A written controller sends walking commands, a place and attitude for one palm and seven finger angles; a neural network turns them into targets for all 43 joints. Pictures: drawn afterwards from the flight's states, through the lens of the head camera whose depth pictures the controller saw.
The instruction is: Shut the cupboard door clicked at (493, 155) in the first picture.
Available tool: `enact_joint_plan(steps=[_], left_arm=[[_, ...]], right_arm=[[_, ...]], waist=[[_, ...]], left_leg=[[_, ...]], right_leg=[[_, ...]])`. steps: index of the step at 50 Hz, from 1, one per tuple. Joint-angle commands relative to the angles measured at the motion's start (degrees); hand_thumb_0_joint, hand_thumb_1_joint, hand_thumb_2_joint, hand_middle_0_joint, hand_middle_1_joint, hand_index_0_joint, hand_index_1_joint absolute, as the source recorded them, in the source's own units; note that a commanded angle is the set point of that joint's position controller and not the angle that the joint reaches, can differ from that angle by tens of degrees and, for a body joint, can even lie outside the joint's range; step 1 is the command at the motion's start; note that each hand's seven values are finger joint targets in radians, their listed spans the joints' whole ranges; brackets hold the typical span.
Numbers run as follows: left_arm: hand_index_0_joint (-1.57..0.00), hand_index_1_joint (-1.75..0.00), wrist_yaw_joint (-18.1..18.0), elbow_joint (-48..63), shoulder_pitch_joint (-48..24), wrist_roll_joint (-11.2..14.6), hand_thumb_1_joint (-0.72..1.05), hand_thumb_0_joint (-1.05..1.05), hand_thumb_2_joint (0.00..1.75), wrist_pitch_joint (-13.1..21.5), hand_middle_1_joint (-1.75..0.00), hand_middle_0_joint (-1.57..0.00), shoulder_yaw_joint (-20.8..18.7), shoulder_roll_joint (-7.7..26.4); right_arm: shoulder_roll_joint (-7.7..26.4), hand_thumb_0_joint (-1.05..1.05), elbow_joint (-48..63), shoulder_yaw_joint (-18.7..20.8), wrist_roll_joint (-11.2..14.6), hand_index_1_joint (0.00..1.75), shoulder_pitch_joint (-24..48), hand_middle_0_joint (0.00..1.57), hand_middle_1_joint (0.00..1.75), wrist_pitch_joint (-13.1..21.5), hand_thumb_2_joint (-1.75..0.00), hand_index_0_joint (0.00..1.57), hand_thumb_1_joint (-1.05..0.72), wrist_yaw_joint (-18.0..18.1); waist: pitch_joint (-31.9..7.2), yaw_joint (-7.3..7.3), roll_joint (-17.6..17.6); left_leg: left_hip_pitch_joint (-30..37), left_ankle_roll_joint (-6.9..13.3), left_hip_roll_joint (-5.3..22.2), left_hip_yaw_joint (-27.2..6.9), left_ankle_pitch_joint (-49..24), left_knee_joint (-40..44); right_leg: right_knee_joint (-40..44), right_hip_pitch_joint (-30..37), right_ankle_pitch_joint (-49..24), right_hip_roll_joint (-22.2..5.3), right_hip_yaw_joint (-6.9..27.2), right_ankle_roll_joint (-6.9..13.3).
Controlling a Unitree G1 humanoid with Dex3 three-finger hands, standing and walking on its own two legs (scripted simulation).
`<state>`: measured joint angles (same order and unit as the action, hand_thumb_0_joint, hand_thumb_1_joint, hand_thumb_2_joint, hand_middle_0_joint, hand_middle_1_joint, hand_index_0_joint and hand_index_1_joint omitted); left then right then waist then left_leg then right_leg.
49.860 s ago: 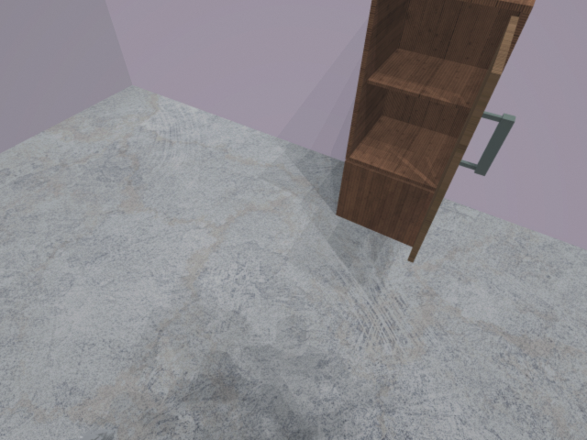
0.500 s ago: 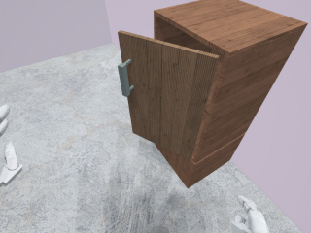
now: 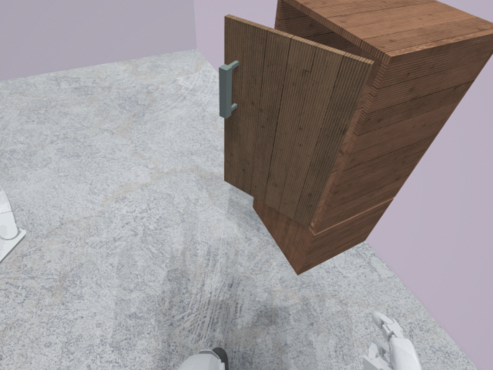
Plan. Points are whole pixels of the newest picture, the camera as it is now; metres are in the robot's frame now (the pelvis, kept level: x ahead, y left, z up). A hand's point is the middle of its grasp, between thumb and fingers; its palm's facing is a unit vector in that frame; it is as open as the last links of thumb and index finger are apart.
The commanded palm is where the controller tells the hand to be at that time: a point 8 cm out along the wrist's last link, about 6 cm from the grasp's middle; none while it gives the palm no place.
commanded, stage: step back with the hand held close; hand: left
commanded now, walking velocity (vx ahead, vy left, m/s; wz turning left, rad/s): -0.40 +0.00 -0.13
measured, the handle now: (230, 89) +0.79 +0.08 +0.03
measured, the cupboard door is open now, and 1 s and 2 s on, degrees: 28 28 28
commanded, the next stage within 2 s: stop stepping back and stand still in 0.16 s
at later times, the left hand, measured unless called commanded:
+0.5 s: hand out of the picture +0.07 +0.29 +0.20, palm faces +0.33 -0.84 -0.43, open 7.4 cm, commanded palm +0.02 +0.33 +0.19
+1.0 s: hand out of the picture +0.00 +0.31 +0.20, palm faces +0.31 -0.81 -0.50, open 7.4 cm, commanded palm -0.04 +0.36 +0.19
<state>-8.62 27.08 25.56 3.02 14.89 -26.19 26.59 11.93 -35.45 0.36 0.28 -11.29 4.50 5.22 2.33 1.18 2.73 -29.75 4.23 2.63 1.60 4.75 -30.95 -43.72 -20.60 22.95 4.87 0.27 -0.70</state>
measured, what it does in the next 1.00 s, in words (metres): walks backwards: right foot, then left foot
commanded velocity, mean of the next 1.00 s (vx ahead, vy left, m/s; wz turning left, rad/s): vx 0.09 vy -0.06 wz -0.03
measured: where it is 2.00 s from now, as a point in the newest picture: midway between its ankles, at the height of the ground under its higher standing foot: outside the picture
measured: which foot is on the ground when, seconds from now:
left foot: down 0.00-0.10, up 0.12-0.22, down 0.24-0.48, up 0.50-0.68, down 0.70-0.94, up 0.96-1.00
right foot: up 0.00-0.06, down 0.08-0.26, up 0.28-0.48, down 0.50-0.70, up 0.72-0.92, down 0.94-1.00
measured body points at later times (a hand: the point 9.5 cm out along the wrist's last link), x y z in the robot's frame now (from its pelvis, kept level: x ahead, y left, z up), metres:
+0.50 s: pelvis -0.15 +0.05 +0.01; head -0.15 +0.08 +0.46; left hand +0.04 +0.33 +0.22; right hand +0.00 -0.19 -0.06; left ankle +0.05 +0.10 -0.71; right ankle -0.22 -0.03 -0.72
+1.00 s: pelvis -0.23 +0.08 +0.01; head -0.24 +0.09 +0.46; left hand -0.02 +0.35 +0.22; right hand -0.15 -0.17 -0.10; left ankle -0.15 +0.19 -0.69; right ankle -0.23 +0.00 -0.72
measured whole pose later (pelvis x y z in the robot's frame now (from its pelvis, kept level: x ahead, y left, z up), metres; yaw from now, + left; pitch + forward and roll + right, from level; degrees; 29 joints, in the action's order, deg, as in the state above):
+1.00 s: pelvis -0.23 +0.08 +0.01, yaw -9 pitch -2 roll -1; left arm -10.0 31.5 32.9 1.9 11.6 -25.5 26.9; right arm 10.5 -38.0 -0.7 -0.4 -16.6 2.5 3.4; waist 0.2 0.5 -0.2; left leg -27.9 0.1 3.1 2.3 23.9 -50.6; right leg -33.2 -15.3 15.7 2.1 -5.5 5.3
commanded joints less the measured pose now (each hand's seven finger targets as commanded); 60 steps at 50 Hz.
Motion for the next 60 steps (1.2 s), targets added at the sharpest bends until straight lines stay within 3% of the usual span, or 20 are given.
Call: enact_joint_plan(steps=[1, 3, 5, 7, 10, 12, 14, 21, 23, 24, 25, 26, 33, 35, 36, 43, 45, 47, 57, 60], left_arm=[[-0.2, -0.3, -0.41, 15.08, 5.66, 2.19, 0.9, 0.0, 0.9, 4.7, -0.3, -0.2, -9.18, 10.1], [-0.2, -0.3, -0.24, 15.17, 5.91, 2.64, 0.9, 0.0, 0.9, 4.8, -0.3, -0.2, -7.63, 9.38], [-0.2, -0.3, -1.14, 14.72, 1.24, 1.62, 0.9, 0.0, 0.9, 4.94, -0.3, -0.2, -7.37, 11.66], [-0.2, -0.3, -2.0, 13.55, -0.8, 0.46, 0.9, 0.0, 0.9, 2.14, -0.3, -0.2, -6.0, 11.63], [-0.2, -0.3, -1.64, 11.19, -5.09, -0.37, 0.9, 0.0, 0.9, 0.64, -0.3, -0.2, -4.4, 10.49], [-0.2, -0.3, -1.2, 13.43, -8.78, -0.67, 0.9, 0.0, 0.9, 1.65, -0.3, -0.2, -4.78, 11.12], [-0.2, -0.3, -0.16, 9.18, -1.69, 0.0, 0.9, 0.0, 0.9, 3.35, -0.3, -0.2, -6.99, 9.46], [-0.2, -0.3, -0.56, 21.25, 5.69, 2.31, 0.9, 0.0, 0.9, -1.22, -0.3, -0.2, -4.99, 7.77], [-0.2, -0.3, -0.82, 21.01, 7.4, 1.95, 0.9, 0.0, 0.9, -2.65, -0.3, -0.2, -6.2, 10.1], [-0.2, -0.3, -1.06, 21.71, 4.88, 1.68, 0.9, 0.0, 0.9, -2.74, -0.3, -0.2, -7.73, 12.73], [-0.2, -0.3, -1.86, 22.87, -0.4, 2.23, 0.9, 0.0, 0.9, -2.22, -0.3, -0.2, -9.49, 15.76], [-0.2, -0.3, -2.31, 16.79, -1.78, 1.89, 0.9, 0.0, 0.9, -2.58, -0.3, -0.2, -7.87, 12.72], [-0.2, -0.3, -3.21, 6.38, -8.08, -0.54, 0.9, 0.0, 0.9, -3.06, -0.3, -0.2, -1.46, 8.3], [-0.2, -0.3, -2.92, 12.54, -8.28, -0.48, 0.9, 0.0, 0.9, -1.65, -0.3, -0.2, -1.85, 8.14], [-0.2, -0.3, -1.98, 12.22, -5.49, -0.39, 0.9, 0.0, 0.9, -0.64, -0.3, -0.2, -3.81, 10.55], [-0.2, -0.3, -2.02, 17.15, 6.51, -0.85, 0.9, 0.0, 0.9, -1.22, -0.3, -0.2, -6.39, 9.31], [-0.2, -0.3, -2.71, 14.17, 6.22, -1.34, 0.9, 0.0, 0.9, -1.88, -0.3, -0.2, -7.13, 9.59], [-0.2, -0.3, -3.54, 12.2, 3.98, -0.51, 0.9, 0.0, 0.9, -1.67, -0.3, -0.2, -9.63, 12.03], [-0.2, -0.3, -3.46, 11.53, -3.89, -1.32, 0.9, 0.0, 0.9, -0.68, -0.3, -0.2, -2.75, 7.97], [-0.2, -0.3, -3.35, 18.67, -2.49, -1.12, 0.9, 0.0, 0.9, 0.42, -0.3, -0.2, -4.79, 8.97]], right_arm=[[7.29, 0.0, 9.48, 3.55, -0.11, 0.3, 6.13, 0.2, 0.3, 4.6, -0.9, 0.2, -0.9, -1.38], [6.37, 0.0, 9.07, 3.07, 0.11, 0.3, 5.22, 0.2, 0.3, 4.39, -0.9, 0.2, -0.9, -1.89], [5.86, 0.0, 7.15, 2.66, -0.21, 0.3, 3.47, 0.2, 0.3, 3.94, -0.9, 0.2, -0.9, -1.69], [6.52, 0.0, 6.56, 3.35, -0.3, 0.3, 3.97, 0.2, 0.3, 2.79, -0.9, 0.2, -0.9, -1.5], [5.6, 0.0, 6.25, 1.16, -0.65, 0.3, 4.98, 0.2, 0.3, 1.23, -0.9, 0.2, -0.9, 0.23], [8.33, 0.0, 7.26, 2.24, -0.12, 0.3, 6.53, 0.2, 0.3, 2.06, -0.9, 0.2, -0.9, 1.22], [8.72, 0.0, 8.09, 3.4, 0.1, 0.3, 4.43, 0.2, 0.3, 4.17, -0.9, 0.2, -0.9, 0.09], [6.92, 0.0, 10.53, 2.58, -0.54, 0.3, 2.9, 0.2, 0.3, 3.67, -0.9, 0.2, -0.9, -2.69], [6.16, 0.0, 10.17, 2.49, -0.62, 0.3, 2.16, 0.2, 0.3, 2.41, -0.9, 0.2, -0.9, -2.39], [6.25, 0.0, 8.94, 2.84, -0.6, 0.3, 1.93, 0.2, 0.3, 1.47, -0.9, 0.2, -0.9, -2.29], [6.89, 0.0, 7.34, 2.64, -0.85, 0.3, 1.82, 0.2, 0.3, 0.96, -0.9, 0.2, -0.9, -1.91], [6.26, 0.0, 6.16, 2.24, -0.61, 0.3, 1.63, 0.2, 0.3, 0.77, -0.9, 0.2, -0.9, -1.48], [8.12, 0.0, 5.94, 1.45, -0.17, 0.3, 1.65, 0.2, 0.3, 1.57, -0.9, 0.2, -0.9, 1.54], [9.69, 0.0, 8.08, 1.76, 0.2, 0.3, 1.74, 0.2, 0.3, 2.56, -0.9, 0.2, -0.9, 1.2], [8.02, 0.0, 7.44, 1.11, -0.04, 0.3, 3.01, 0.2, 0.3, 3.11, -0.9, 0.2, -0.9, 0.67], [7.22, 0.0, 8.32, 1.96, -0.59, 0.3, 3.3, 0.2, 0.3, 1.8, -0.9, 0.2, -0.9, -1.33], [6.64, 0.0, 7.96, 2.34, -0.72, 0.3, 2.36, 0.2, 0.3, 0.78, -0.9, 0.2, -0.9, -1.01], [6.37, 0.0, 8.08, 2.55, -0.88, 0.3, 1.58, 0.2, 0.3, 0.78, -0.9, 0.2, -0.9, -0.95], [6.24, 0.0, 6.38, 1.86, -0.75, 0.3, 2.88, 0.2, 0.3, 2.33, -0.9, 0.2, -0.9, 0.97], [8.59, 0.0, 8.49, 2.38, -0.31, 0.3, 3.16, 0.2, 0.3, 3.05, -0.9, 0.2, -0.9, 0.57]], waist=[[-12.44, -2.56, 12.41], [-11.47, -1.39, 6.95], [-9.48, -0.43, -7.37], [-7.53, -1.04, -14.16], [-1.08, 0.35, -7.39], [-3.11, -0.79, 6.84], [-10.63, -1.04, 13.28], [-11.59, -1.46, 14.44], [-10.7, -0.99, 4.15], [-8.25, -0.8, -8.03], [-5.84, -0.18, -12.4], [-4.53, -0.04, -12.9], [1.24, 0.86, -1.89], [1.6, 1.19, 14.68], [0.21, 0.96, 12.19], [-3.51, -0.82, 13.83], [-3.97, -1.2, 4.51], [-2.36, -1.17, -11.84], [-0.95, -0.38, -5.63], [-3.86, -1.04, 11.02]], left_leg=[[1.64, -1.4, 11.47, -8.02, 26.52, 17.4], [7.06, -4.54, 8.2, -3.09, 21.85, 9.53], [17.97, -7.89, 0.93, 3.0, 15.18, -9.6], [16.58, -7.3, -1.42, 0.36, 17.08, -21.93], [12.39, -5.56, -0.13, -0.96, 10.26, -0.48], [9.28, -2.3, 9.39, -8.77, -4.8, 11.09], [-0.51, 1.71, 18.73, -17.43, 34.15, 24.97], [7.29, -8.68, 8.31, -3.41, 32.99, 24.14], [9.34, -10.45, 0.88, 4.33, 24.79, 8.1], [12.42, -8.74, -1.33, 5.38, 17.61, -13.7], [9.28, -7.21, -0.47, -0.49, 14.18, -26.92], [3.29, -7.05, 0.16, -4.18, 15.37, -33.05], [14.9, -2.49, 1.14, 1.77, 22.12, 3.86], [19.39, 4.96, 16.76, -27.38, 32.28, 19.21], [13.66, 5.44, 18.65, -31.16, 42.08, 23.99], [-5.08, -0.54, 10.31, -5.62, 39.61, 18.16], [-8.2, -2.14, 5.62, -1.17, 35.28, 2.38], [-13.56, -4.29, -1.09, 1.3, 22.55, -25.81], [16.84, -3.5, -0.44, 5.59, 14.01, -0.72], [22.27, 2.35, 13.11, -15.98, 10.99, 12.61]], right_leg=[[4.88, 10.35, 5.92, -0.32, -2.29, 2.11], [17.36, 4.93, 5.5, -5.11, 3.86, 3.79], [30.31, -12.33, 4.01, -17.85, 19.96, 8.35], [30.14, -16.07, -1.19, -21.83, 21.77, 10.91], [18.32, -8.96, -21.72, -13.94, 10.42, 4.42], [8.56, -2.2, -15.61, -3.56, 3.42, -0.33], [-9.24, 10.82, 5.11, 1.09, 1.23, -0.73], [10.18, 14.79, 9.27, 4.0, -9.16, 2.66], [25.57, 13.32, 8.25, -2.75, -2.67, 5.98], [33.55, -0.15, 12.5, -15.26, 13.18, 10.92], [36.66, -7.52, 12.0, -25.34, 20.52, 16.06], [35.18, -6.69, 18.47, -25.5, 20.56, 16.65], [17.38, -4.24, 15.62, -12.43, 2.62, 7.41], [-4.0, -13.26, 7.38, -2.55, -4.71, 1.83], [-11.27, -10.83, 5.98, -3.68, -1.21, 1.77], [6.06, 16.64, 2.09, -0.5, -10.19, 2.74], [17.34, 21.14, 7.19, -4.43, -2.59, 5.62], [34.62, 15.02, 14.37, -25.17, 32.17, 15.68], [25.62, -2.57, 13.03, -15.5, 4.74, 8.21], [5.21, -4.28, -1.43, -5.56, -2.54, 1.68]])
